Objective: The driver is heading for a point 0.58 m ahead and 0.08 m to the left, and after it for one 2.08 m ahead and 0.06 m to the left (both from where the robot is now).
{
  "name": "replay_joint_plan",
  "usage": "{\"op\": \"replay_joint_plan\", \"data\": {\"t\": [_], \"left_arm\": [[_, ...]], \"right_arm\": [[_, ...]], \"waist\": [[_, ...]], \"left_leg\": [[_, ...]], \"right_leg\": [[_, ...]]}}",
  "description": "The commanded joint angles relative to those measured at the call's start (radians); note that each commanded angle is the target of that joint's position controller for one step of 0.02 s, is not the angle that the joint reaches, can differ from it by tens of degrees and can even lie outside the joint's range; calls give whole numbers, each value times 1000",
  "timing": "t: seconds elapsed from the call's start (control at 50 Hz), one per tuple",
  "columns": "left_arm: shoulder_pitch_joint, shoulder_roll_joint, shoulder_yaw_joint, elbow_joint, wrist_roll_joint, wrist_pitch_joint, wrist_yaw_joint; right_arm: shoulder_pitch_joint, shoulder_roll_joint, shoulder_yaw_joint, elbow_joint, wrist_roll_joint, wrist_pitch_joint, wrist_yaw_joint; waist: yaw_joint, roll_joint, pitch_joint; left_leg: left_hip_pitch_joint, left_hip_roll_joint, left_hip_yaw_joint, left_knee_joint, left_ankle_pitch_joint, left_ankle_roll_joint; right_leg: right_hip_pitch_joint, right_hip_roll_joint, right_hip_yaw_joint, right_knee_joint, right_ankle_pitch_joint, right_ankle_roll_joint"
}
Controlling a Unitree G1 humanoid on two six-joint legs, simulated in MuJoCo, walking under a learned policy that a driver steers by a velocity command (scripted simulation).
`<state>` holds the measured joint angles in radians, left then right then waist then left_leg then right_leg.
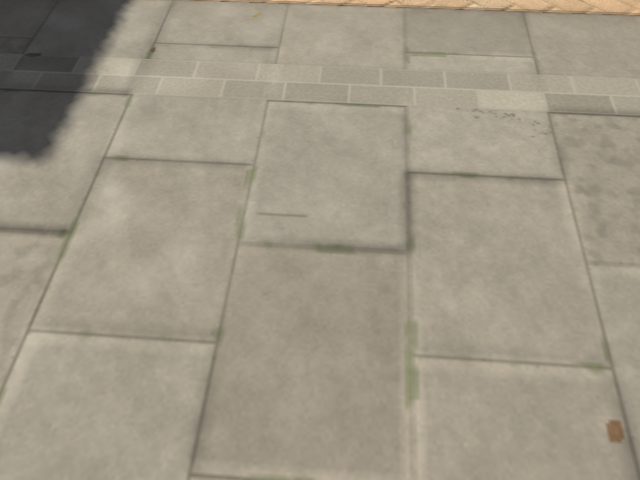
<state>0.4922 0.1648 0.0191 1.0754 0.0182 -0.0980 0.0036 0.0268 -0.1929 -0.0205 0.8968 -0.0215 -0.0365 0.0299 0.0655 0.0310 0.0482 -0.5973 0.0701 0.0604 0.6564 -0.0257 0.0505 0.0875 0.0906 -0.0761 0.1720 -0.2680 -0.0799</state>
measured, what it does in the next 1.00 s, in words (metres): walks ahead: left foot, then right foot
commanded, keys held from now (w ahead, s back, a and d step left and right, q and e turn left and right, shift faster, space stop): w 1.00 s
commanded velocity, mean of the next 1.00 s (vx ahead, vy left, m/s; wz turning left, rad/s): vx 0.50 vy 0.00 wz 0.00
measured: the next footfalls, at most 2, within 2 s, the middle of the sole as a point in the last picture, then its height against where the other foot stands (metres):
left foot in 0.10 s outside the picture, level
right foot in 0.68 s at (390, 455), level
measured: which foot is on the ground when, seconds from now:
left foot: up 0.00-0.08, down 0.10-0.70, up 0.72-1.00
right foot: down 0.00-0.10, up 0.12-0.66, down 0.68-1.00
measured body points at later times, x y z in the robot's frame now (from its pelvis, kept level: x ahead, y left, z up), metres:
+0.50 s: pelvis +0.26 +0.04 +0.01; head +0.28 +0.05 +0.45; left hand +0.41 +0.27 -0.13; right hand +0.18 -0.19 -0.14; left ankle +0.19 +0.10 -0.74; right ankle +0.42 -0.11 -0.68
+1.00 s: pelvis +0.53 -0.01 +0.01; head +0.54 -0.02 +0.46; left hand +0.47 +0.23 -0.14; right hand +0.64 -0.25 -0.13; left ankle +0.64 +0.15 -0.67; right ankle +0.49 -0.07 -0.74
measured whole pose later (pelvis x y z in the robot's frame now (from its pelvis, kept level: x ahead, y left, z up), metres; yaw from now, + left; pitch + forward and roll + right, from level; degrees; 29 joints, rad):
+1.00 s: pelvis +0.53 -0.01 +0.01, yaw +0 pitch +0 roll -1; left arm 0.43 0.18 0.04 1.07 0.01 -0.09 0.00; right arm 0.15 -0.21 -0.05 0.94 -0.03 -0.04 0.03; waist 0.03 0.04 0.03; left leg -0.62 0.12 0.01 0.90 -0.11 0.03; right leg -0.04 0.09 -0.10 0.22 -0.19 -0.10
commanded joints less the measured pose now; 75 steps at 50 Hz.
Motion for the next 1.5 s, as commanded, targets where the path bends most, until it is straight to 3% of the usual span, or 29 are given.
{"op": "replay_joint_plan", "data": {"t": [0.02,0.06,0.1,0.12,0.14,0.16,0.2,0.24,0.36,0.56,0.62,0.66,0.68,0.7,0.72,0.74,0.76,0.82,0.9,1.0,1.14,1.2,1.24,1.26,1.28,1.3,1.34,1.38,1.5], "left_arm": [[67,147,27,-5,9,-2,14],[32,161,31,-6,11,0,19],[3,163,30,-11,4,5,15],[1,131,20,-47,-5,2,12],[124,47,10,-47,-39,5,1],[28,142,34,-49,-10,11,5],[-102,121,36,-87,-5,4,-4],[-84,84,34,-79,17,28,-14],[-257,83,37,-141,18,64,-31],[-562,81,19,-246,2,50,-30],[-531,94,26,-251,2,36,-25],[-326,120,45,-185,4,23,-12],[-148,157,63,-128,19,12,-2],[12,260,90,-105,45,7,9],[1,285,100,-101,22,24,-3],[-123,239,89,-120,-6,32,-9],[-210,172,71,-136,-10,27,-13],[-229,79,40,-102,-5,6,-6],[-134,130,45,-65,-7,-13,-2],[-47,124,35,-48,-8,-10,-3],[53,139,36,-8,6,-3,13],[12,160,42,-7,11,0,20],[-19,159,40,-14,3,5,16],[-2,105,24,-53,-22,3,8],[91,62,23,-53,-39,4,2],[-4,140,45,-58,-12,12,5],[-116,112,44,-89,-5,6,-5],[-91,81,42,-79,18,30,-15],[-267,85,44,-145,18,64,-31]], "right_arm": [[-98,-71,-14,-84,1,-21,-3],[-16,-83,-23,-64,1,-32,-11],[276,-125,-50,35,-11,-49,-28],[459,-213,-75,67,-36,-56,-40],[475,-278,-92,71,-33,-47,-33],[382,-221,-83,60,6,-35,-25],[232,-114,-54,41,8,-46,-17],[235,-59,-36,66,10,-58,-24],[376,-103,-36,121,13,-75,-31],[540,-100,-26,174,-1,-66,-46],[512,-117,-31,179,-7,-63,-54],[477,-133,-36,178,-5,-60,-53],[461,-125,-32,168,4,-60,-50],[484,-64,-16,126,29,-62,-42],[554,-58,-26,133,44,-62,-35],[464,-117,-42,120,17,-55,-38],[381,-101,-40,95,11,-59,-33],[382,-42,-36,99,-16,-32,-20],[291,-44,-39,61,-18,-5,-6],[71,-47,-31,-14,-4,-3,-1],[-92,-57,-24,-78,1,-16,-3],[-6,-76,-36,-62,0,-31,-12],[293,-122,-63,38,-14,-49,-29],[463,-217,-88,66,-42,-56,-40],[476,-275,-102,70,-32,-46,-30],[373,-224,-92,59,3,-35,-24],[226,-110,-59,38,6,-44,-18],[229,-58,-41,62,10,-55,-26],[367,-105,-42,112,13,-73,-32]], "waist": [[-20,-97,75],[-67,-104,34],[-184,-70,-117],[-236,29,-249],[-171,233,-343],[-154,54,-235],[-92,-13,-43],[-40,11,-18],[-47,18,35],[-128,36,74],[-91,41,60],[-2,37,-42],[66,11,-138],[93,-129,-279],[49,-267,-363],[7,-113,-211],[-12,-67,-95],[-94,-71,-4],[-101,-76,16],[-52,-82,53],[-8,-98,71],[-64,-109,29],[-185,-68,-127],[-222,56,-264],[-176,212,-348],[-146,56,-234],[-89,-4,-46],[-40,26,-20],[-49,21,32]], "left_leg": [[-33,-24,14,-61,-60,31],[112,-71,36,-110,-138,65],[484,-95,32,-193,-104,115],[746,138,-226,-202,-177,172],[949,378,-709,-338,-225,322],[842,316,-681,-388,-314,282],[580,236,-426,-452,-172,216],[460,161,-285,-486,-58,164],[463,119,-174,-548,58,157],[689,137,-112,-493,282,149],[735,158,-93,-399,491,138],[707,130,-58,-167,701,110],[572,93,-31,39,573,90],[295,4,23,384,152,55],[50,-161,-24,669,-497,38],[-37,-79,-112,705,-419,52],[-43,-43,-110,661,-336,52],[90,19,-100,503,-254,30],[20,35,-62,409,-170,-5],[-54,37,-21,158,-15,-33],[-52,-8,10,-50,-35,8],[116,-64,35,-118,-144,57],[500,-84,28,-201,-101,108],[798,168,-273,-220,-192,183],[936,378,-709,-354,-189,302],[823,316,-647,-382,-280,265],[565,229,-403,-453,-187,195],[453,158,-272,-490,-77,149],[468,124,-172,-553,36,156]], "right_leg": [[32,-321,131,22,588,-118],[37,-318,104,136,813,-97],[-73,-260,54,467,841,-63],[-290,-203,14,776,476,-44],[-633,-7,7,1119,-273,-7],[-724,-71,129,1166,-211,-24],[-698,-144,122,1072,-44,-23],[-602,-176,114,990,-9,-2],[-723,-202,62,831,134,46],[-753,-149,0,457,228,27],[-656,-112,-16,390,125,-18],[-396,-45,-46,315,106,-59],[-145,-90,7,288,139,-93],[144,-364,346,262,42,-173],[251,-528,765,112,26,-287],[120,-476,642,93,-39,-250],[-29,-438,511,58,-15,-222],[-253,-319,287,-13,158,-131],[-254,-293,205,-51,270,-139],[-187,-262,146,-70,356,-120],[14,-313,126,-3,517,-124],[36,-320,95,137,796,-97],[-86,-257,41,477,811,-61],[-357,-183,-8,805,447,-27],[-632,-6,18,1102,-284,-6],[-708,-77,132,1153,-206,-23],[-688,-150,123,1055,-46,-22],[-600,-180,113,977,-8,-1],[-731,-208,64,822,137,51]]}}
Keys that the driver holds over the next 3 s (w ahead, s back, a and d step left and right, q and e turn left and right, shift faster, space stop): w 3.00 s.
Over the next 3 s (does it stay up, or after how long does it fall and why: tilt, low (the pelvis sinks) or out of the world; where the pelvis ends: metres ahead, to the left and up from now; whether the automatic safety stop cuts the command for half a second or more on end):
stays up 1.61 0.01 -0.02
